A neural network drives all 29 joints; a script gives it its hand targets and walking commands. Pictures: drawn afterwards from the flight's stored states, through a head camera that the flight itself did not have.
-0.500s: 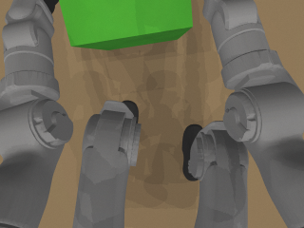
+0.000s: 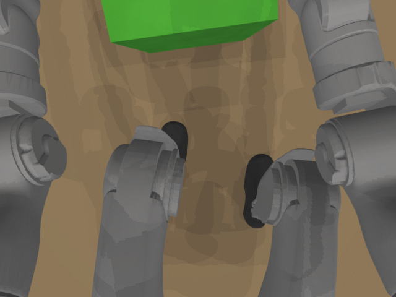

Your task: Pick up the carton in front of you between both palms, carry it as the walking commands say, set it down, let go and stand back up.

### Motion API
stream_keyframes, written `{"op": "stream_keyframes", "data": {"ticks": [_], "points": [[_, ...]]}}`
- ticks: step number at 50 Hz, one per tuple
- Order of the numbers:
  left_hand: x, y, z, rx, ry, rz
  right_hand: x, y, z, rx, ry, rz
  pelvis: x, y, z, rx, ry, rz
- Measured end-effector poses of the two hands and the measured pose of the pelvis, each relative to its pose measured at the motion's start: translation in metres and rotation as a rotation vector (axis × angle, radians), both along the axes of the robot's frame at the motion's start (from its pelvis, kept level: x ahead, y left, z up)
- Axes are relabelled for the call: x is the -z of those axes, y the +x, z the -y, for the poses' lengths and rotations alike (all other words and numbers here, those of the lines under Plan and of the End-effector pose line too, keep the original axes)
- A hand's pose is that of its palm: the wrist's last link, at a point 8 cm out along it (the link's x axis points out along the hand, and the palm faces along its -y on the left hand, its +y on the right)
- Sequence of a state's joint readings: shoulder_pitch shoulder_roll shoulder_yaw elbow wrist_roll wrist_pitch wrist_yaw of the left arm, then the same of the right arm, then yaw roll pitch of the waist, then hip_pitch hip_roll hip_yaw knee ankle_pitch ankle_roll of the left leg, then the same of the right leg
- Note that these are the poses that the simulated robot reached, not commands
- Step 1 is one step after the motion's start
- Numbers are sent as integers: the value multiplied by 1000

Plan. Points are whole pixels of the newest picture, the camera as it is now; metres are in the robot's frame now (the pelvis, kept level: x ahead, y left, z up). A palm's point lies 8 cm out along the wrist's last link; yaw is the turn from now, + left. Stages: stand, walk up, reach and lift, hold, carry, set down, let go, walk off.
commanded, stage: set down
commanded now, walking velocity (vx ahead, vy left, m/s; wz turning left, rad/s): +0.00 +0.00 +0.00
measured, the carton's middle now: out of the picture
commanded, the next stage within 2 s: let go in 0.88 s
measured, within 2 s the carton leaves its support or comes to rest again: neither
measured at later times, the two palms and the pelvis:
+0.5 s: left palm out of the picture +0.50 +0.34 +0.01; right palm out of the picture +0.61 -0.02 +0.01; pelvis +0.02 -0.01 +0.11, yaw +2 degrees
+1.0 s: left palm out of the picture +0.48 +0.35 +0.15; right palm out of the picture +0.59 -0.03 +0.15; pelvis +0.05 +0.02 +0.25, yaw +3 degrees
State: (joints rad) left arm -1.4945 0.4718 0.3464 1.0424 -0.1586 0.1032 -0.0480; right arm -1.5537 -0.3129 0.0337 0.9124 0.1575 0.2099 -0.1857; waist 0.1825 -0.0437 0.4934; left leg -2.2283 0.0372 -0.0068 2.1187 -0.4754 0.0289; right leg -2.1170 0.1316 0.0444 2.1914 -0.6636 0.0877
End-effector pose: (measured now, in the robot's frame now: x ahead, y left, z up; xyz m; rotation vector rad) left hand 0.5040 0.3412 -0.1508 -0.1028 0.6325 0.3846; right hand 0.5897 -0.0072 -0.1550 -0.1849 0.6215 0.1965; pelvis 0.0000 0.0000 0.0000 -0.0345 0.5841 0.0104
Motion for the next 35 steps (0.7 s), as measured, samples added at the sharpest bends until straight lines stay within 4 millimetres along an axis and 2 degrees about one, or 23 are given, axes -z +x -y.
{"op": "stream_keyframes", "data": {"ticks": [7, 13, 18, 23, 27, 30, 35], "points": [[-57, -10, -6, -20, 3, 0, -71, 14, 3, 37, -52, 12, -33, -2, 1, -34, -16, -12], [-106, -18, -11, -47, 21, -25, -122, 23, -7, 30, -11, -29, -63, 7, 7, -52, -22, -86], [-133, -15, -10, -53, 37, -24, -144, 25, -10, 24, 19, -30, -81, 16, 11, -60, -26, -154], [-152, -9, -2, -36, 36, -10, -156, 22, 7, 55, 0, 2, -102, 22, 11, -61, -30, -200], [-174, -7, -1, -19, 33, -15, -176, 19, 19, 70, -16, 17, -125, 27, 9, -57, -26, -216], [-198, -6, -8, -19, 44, -17, -196, 19, 16, 59, -13, 11, -142, 31, 7, -55, -21, -217], [-239, -8, -25, -37, 46, -3, -230, 22, 1, 26, -6, -8, -171, 41, 3, -62, -19, -221]]}}
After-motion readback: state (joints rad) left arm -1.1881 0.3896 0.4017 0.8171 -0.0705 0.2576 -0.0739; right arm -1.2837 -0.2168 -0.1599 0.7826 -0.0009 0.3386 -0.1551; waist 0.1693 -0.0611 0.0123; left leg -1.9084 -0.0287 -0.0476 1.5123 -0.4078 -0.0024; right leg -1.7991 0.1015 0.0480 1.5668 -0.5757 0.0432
